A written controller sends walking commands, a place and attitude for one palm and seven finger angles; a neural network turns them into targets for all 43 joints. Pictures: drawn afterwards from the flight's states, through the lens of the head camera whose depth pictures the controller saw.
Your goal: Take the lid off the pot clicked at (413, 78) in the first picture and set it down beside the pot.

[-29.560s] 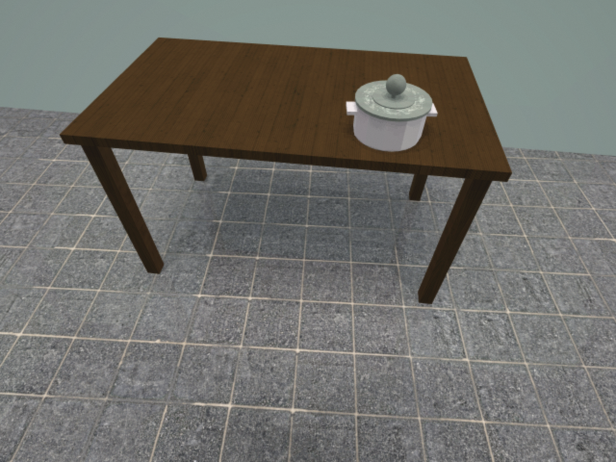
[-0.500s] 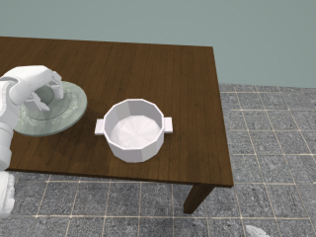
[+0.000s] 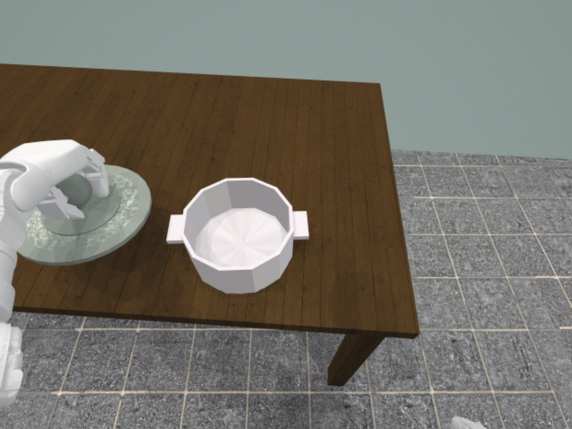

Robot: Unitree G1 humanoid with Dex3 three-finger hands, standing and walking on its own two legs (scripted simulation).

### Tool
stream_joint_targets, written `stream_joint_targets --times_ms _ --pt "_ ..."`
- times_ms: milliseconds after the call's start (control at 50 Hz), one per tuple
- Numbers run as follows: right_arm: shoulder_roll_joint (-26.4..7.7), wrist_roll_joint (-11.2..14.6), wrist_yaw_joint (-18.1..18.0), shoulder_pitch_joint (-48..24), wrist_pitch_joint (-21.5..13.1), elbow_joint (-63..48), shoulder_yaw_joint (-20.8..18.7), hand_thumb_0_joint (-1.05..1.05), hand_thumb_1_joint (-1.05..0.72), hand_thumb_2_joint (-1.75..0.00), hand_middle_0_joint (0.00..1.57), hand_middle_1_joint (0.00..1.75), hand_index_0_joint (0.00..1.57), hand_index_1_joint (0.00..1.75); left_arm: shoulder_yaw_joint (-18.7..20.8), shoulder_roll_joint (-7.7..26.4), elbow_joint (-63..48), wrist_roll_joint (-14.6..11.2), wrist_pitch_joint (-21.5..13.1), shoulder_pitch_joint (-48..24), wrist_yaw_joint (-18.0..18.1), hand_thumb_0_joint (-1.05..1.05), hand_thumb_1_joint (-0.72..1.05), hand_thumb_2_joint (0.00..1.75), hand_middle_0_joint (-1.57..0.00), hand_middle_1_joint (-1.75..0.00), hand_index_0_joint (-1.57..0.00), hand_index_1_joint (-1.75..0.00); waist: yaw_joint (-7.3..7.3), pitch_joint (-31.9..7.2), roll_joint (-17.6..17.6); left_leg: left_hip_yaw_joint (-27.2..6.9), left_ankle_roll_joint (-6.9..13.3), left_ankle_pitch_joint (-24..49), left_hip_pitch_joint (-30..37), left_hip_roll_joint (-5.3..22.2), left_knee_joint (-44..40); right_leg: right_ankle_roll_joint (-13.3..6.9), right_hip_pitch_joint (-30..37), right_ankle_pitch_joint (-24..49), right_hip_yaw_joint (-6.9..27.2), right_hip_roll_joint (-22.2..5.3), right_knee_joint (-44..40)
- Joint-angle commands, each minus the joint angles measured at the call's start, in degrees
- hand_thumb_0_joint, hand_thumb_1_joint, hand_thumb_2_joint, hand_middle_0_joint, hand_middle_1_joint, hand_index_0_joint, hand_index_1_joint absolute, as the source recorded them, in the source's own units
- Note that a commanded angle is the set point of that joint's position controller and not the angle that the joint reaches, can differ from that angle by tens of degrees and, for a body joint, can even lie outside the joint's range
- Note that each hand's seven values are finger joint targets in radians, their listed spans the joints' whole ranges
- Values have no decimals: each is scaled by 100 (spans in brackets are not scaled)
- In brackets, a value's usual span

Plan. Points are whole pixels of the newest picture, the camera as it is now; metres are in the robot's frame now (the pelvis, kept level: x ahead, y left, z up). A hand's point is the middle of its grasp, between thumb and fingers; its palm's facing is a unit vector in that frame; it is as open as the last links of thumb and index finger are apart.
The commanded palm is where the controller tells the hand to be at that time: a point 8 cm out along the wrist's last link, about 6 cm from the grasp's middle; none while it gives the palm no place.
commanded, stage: lower the lid onto the table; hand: left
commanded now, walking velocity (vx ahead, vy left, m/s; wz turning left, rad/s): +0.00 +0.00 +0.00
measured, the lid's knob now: (72, 190) +0.43 +0.32 +0.07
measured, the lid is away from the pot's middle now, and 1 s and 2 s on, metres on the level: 0.23 0.24 0.24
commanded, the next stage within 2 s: open the fingers wide in 1.60 s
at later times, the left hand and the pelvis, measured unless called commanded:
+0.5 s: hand (75, 212) +0.40 +0.32 +0.05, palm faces -0.48 -0.05 -0.87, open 6.8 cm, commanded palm +0.44 +0.32 +0.12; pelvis +0.00 +0.01 +0.00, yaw -1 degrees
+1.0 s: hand (84, 220) +0.41 +0.33 +0.02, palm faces -0.50 -0.06 -0.87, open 6.8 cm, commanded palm +0.44 +0.32 +0.08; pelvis +0.00 +0.01 -0.01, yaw -2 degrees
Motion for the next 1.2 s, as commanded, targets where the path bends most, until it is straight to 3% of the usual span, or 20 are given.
stream_joint_targets --times_ms 0,60,120,180,220,240,280,380,500,540,660,720,780,820,860,920,1000,1060,1120,1180 --pt "-931 12 -116 71 -170 -527 -292 0 -90 -90 20 30 20 30 620 2123 -1212 -30 -25 -2988 325 0 80 74 -95 -103 -95 -103 -39 -2342 551 -313 46 2390 1681 204 -67 -469 201 1335 -144 222 32" --pt "-930 4 -149 154 -226 -487 -316 0 -90 -90 20 30 20 30 421 1930 -1300 -14 -67 -3216 335 0 80 74 -95 -103 -95 -103 -94 -2428 661 -343 36 2400 1932 235 -24 -465 -47 1140 -157 253 13" --pt "-991 -10 -223 183 -275 -501 -311 0 -90 -90 20 30 20 30 968 2579 -1359 -54 -157 -3223 422 0 80 74 -95 -103 -95 -103 -29 -2729 599 -322 61 2380 1855 205 -2 -479 271 1337 -111 230 90" --pt "-935 -6 -259 229 -313 -423 -296 0 -90 -90 20 30 20 30 705 2227 -1084 -40 -159 -3138 470 0 80 74 -95 -103 -95 -103 -97 -2580 735 -295 42 2426 1844 226 24 -457 72 1293 -149 243 83" --pt "-977 -6 -249 221 -328 -426 -303 0 -90 -90 20 30 20 30 890 2464 -1191 33 -194 -3136 534 0 80 74 -95 -103 -95 -103 -40 -2564 818 -333 8 2622 1841 232 40 -489 50 1337 -137 240 120" --pt "-927 -11 -233 277 -328 -430 -292 0 -90 -90 20 30 20 30 748 2250 -962 54 -166 -2955 562 0 80 74 -95 -103 -95 -103 -63 -2519 851 -334 -12 2697 1820 228 54 -482 2 1280 -156 271 134" --pt "-951 13 -228 285 -324 -365 -275 0 -90 -90 20 30 20 30 610 2102 -581 78 -122 -2814 538 0 80 74 -95 -103 -95 -103 -87 -2153 599 -280 11 2165 1498 227 53 -482 -149 1097 -154 260 111" --pt "-971 14 -214 355 -338 -428 -320 0 -90 -90 20 30 20 30 467 1994 -729 122 -116 -2957 516 0 80 74 -95 -103 -95 -103 -101 -2432 642 -297 19 2193 1603 224 95 -488 -188 1061 -136 265 191" --pt "-1029 6 -306 532 -361 -344 -337 0 -90 -90 20 30 20 30 693 2308 -785 77 -204 -3227 572 0 80 74 -95 -103 -95 -103 -160 -2642 628 -302 33 2214 1662 240 171 -470 -264 1066 -132 288 246" --pt "-1020 -12 -318 595 -375 -343 -343 0 -90 -90 20 30 20 30 827 2441 -867 143 -255 -3206 659 0 80 74 -95 -103 -95 -103 -144 -2839 831 -368 -34 2792 1866 265 241 -473 -309 1191 -149 314 312" --pt "-1013 -13 -288 640 -367 -305 -335 0 -90 -90 20 30 20 30 760 2305 -444 238 -241 -2879 757 0 80 74 -95 -103 -95 -103 -124 -2588 710 -333 -46 2641 1516 252 321 -483 -426 1183 -143 313 376" --pt "-983 -36 -242 663 -361 -347 -376 0 -90 -90 20 30 20 30 579 2017 -475 308 -263 -2763 776 0 80 74 -95 -103 -95 -103 -140 -2690 1012 -366 -137 3212 1793 275 412 -495 -678 1220 -149 332 426" --pt "-1021 -26 -224 736 -320 -327 -367 0 -90 -90 20 30 20 30 706 2201 -138 254 -240 -2586 760 0 80 74 -95 -103 -95 -103 -156 -2580 562 -304 -45 2733 1478 266 491 -464 -631 1154 -129 338 471" --pt "-1045 -46 -252 702 -300 -368 -385 0 -90 -90 20 30 20 30 918 2486 -581 283 -304 -2860 784 0 80 74 -95 -103 -95 -103 -107 -2903 796 -332 -55 2974 1642 265 473 -482 -520 1309 -108 313 506" --pt "-1010 -56 -253 766 -299 -332 -403 0 -90 -90 20 30 20 30 569 2053 -566 298 -328 -2893 784 0 80 74 -95 -103 -95 -103 -203 -2874 909 -374 -127 3100 1840 290 540 -463 -844 1108 -154 358 510" --pt "-1032 -58 -270 808 -303 -299 -409 0 -90 -90 20 30 20 30 785 2264 -550 289 -407 -2866 835 0 80 74 -95 -103 -95 -103 -184 -2770 918 -404 -142 3214 1870 324 589 -479 -988 1028 -165 367 528" --pt "-1025 -55 -285 847 -275 -269 -400 0 -90 -90 20 30 20 30 670 2096 -436 250 -375 -2809 919 0 80 74 -95 -103 -95 -103 -221 -2747 692 -368 -105 2853 1607 292 608 -473 -962 1003 -165 366 588" --pt "-1009 -70 -248 869 -282 -211 -422 0 -90 -90 20 30 20 30 391 1761 -438 311 -345 -2903 975 0 80 74 -95 -103 -95 -103 -263 -2631 883 -381 -158 2920 1725 329 672 -484 -1291 855 -180 384 618" --pt "-1037 -59 -255 894 -280 -271 -399 0 -90 -90 20 30 20 30 762 2186 -300 356 -365 -2729 1069 0 80 74 -95 -103 -95 -103 -184 -2738 744 -385 -153 2832 1517 292 707 -506 -1122 925 -156 381 707" --pt "-1016 -52 -256 899 -275 -263 -380 0 -90 -90 20 30 20 30 510 1949 -121 357 -280 -2791 1118 0 80 74 -95 -103 -95 -103 -256 -2654 694 -317 -91 2372 1279 271 724 -487 -1163 830 -149 376 754"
